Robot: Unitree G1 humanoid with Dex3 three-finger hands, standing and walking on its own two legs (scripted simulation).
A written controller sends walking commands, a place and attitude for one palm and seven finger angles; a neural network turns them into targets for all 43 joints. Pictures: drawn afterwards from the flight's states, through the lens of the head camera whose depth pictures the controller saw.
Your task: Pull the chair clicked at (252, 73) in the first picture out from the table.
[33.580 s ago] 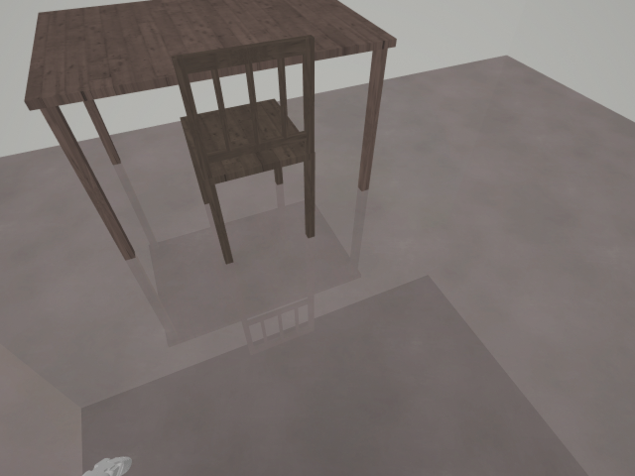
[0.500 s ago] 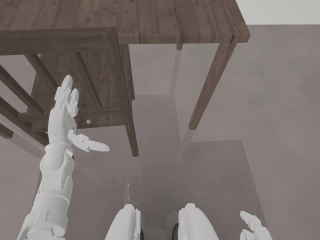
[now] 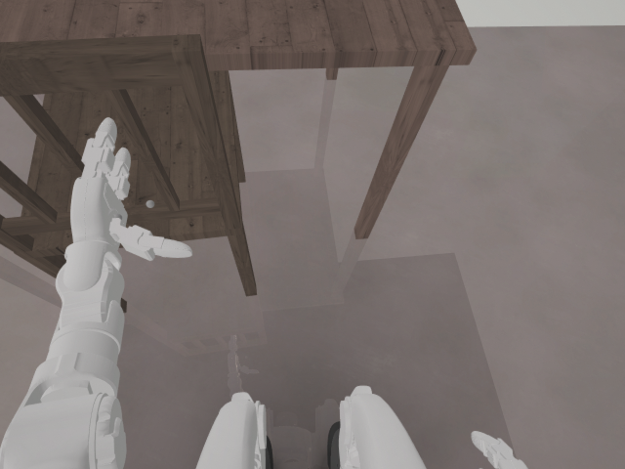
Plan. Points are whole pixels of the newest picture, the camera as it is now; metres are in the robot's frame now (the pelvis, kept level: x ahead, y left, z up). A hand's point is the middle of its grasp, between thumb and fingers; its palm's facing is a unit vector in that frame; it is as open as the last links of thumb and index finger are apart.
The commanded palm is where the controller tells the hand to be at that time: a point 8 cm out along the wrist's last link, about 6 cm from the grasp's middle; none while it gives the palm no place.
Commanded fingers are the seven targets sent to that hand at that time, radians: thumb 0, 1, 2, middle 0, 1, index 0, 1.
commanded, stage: push the fingers through the gap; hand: left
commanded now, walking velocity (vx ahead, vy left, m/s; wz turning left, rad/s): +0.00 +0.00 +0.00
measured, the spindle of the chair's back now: (75, 164) +0.51 +0.31 +0.00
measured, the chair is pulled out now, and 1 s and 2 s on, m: -0.02 -0.02 0.03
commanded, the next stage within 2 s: hook a spindle and tug to test in 0.52 s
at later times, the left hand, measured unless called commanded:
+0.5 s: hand (151, 194) +0.45 +0.20 +0.02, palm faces +0.09 -1.00 -0.03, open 16.9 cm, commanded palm +0.42 +0.23 +0.02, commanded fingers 0.00 -0.50 0.30 -0.06 -0.08 -0.06 -0.08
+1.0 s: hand (154, 187) +0.46 +0.19 +0.02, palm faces +0.12 -0.99 -0.04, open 15.4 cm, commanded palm +0.43 +0.23 +0.02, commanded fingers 0.00 -0.22 0.42 -0.41 -1.18 -0.41 -1.18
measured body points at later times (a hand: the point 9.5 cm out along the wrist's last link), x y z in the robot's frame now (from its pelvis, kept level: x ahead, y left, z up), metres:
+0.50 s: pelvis +0.00 +0.01 +0.00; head +0.14 +0.03 +0.43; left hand +0.44 +0.25 +0.03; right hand +0.06 -0.25 -0.11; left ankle +0.02 +0.09 -0.62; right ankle +0.03 -0.11 -0.62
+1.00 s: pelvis +0.00 +0.00 +0.00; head +0.14 +0.02 +0.43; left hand +0.45 +0.25 +0.03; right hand +0.07 -0.26 -0.12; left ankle +0.02 +0.09 -0.62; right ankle +0.03 -0.11 -0.62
